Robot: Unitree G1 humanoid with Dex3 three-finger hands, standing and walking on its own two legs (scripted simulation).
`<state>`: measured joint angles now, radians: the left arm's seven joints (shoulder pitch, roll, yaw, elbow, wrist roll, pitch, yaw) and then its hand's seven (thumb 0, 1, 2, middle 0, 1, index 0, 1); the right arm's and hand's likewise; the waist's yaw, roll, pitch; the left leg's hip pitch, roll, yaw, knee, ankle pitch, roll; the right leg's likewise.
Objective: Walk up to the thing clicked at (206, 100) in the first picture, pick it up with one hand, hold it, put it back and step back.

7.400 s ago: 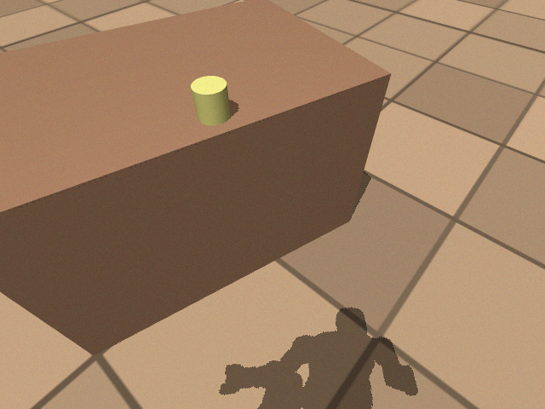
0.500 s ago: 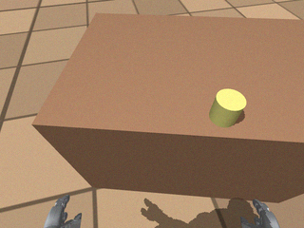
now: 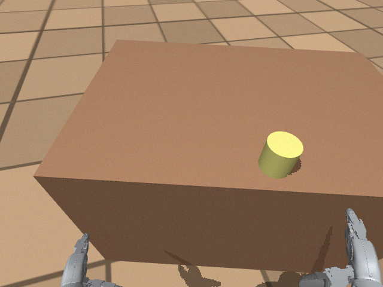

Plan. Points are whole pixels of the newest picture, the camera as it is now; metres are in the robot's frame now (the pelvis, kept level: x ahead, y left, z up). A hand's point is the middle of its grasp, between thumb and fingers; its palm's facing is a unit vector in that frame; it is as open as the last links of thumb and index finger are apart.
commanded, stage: rise first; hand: right
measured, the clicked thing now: (279, 155) +0.42 -0.21 +0.02
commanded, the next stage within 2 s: go down in 1.14 s
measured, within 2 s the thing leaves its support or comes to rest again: neither
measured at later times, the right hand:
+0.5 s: hand (353, 247) +0.18 -0.26 +0.07, palm faces +0.32 +0.86 -0.40, open 17.6 cm
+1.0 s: hand (370, 245) +0.16 -0.25 +0.12, palm faces +0.34 +0.84 -0.42, open 17.6 cm
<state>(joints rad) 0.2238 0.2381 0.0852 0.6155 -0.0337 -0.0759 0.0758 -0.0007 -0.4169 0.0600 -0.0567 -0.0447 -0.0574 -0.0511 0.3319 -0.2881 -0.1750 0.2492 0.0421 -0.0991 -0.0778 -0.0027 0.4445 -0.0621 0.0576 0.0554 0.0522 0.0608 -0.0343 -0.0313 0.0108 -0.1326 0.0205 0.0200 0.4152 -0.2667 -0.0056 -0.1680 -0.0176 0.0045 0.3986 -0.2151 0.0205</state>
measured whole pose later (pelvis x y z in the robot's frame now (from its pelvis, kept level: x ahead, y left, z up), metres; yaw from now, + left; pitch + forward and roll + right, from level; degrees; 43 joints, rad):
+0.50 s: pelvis -0.01 +0.00 +0.00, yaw -1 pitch -3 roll +0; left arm 0.25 0.23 0.14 0.61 -0.02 -0.07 0.05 -0.01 -0.54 0.05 -0.06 -0.05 -0.05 -0.06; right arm 0.47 -0.30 -0.26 -0.11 0.04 -0.18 -0.03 -0.01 0.56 -0.03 0.06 0.05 0.05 0.06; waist -0.05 -0.04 0.03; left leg -0.09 0.02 0.03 0.42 -0.27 0.00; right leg -0.13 -0.01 0.01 0.40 -0.21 0.02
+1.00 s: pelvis -0.02 +0.00 +0.00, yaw -1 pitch -4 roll +0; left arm 0.25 0.23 0.17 0.63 -0.02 -0.11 0.04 -0.01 -0.55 0.06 -0.06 -0.05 -0.05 -0.06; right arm 0.47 -0.31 -0.30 -0.23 0.04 -0.28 -0.02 -0.01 0.57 -0.03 0.06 0.05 0.06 0.06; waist -0.05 -0.05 0.06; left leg -0.10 0.02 0.03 0.42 -0.25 0.00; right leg -0.14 -0.01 0.01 0.40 -0.19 0.02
